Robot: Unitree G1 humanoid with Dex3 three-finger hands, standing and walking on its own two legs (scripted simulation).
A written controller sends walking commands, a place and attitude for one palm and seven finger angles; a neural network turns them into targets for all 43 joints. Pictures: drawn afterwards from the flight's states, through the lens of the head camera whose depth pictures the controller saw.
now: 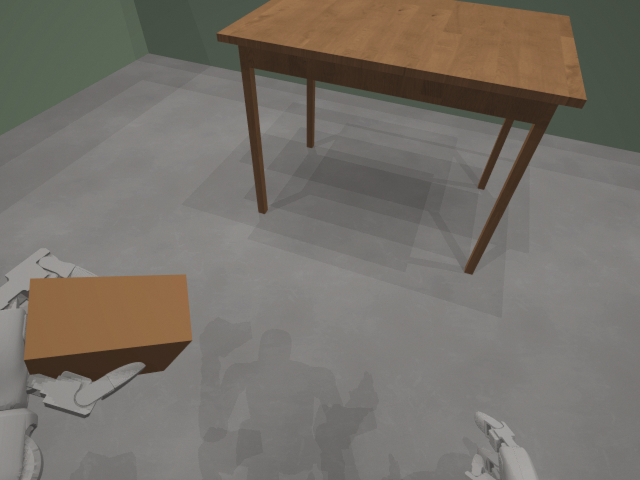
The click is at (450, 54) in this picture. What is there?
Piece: table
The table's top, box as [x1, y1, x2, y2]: [216, 0, 586, 108]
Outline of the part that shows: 216,33 217,40 580,108 586,100 569,17 564,15 454,0 270,0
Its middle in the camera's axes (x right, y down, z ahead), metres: +0.30 -0.74 +1.35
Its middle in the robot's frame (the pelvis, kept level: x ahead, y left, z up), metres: +1.52 -0.22 +0.01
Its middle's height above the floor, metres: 0.79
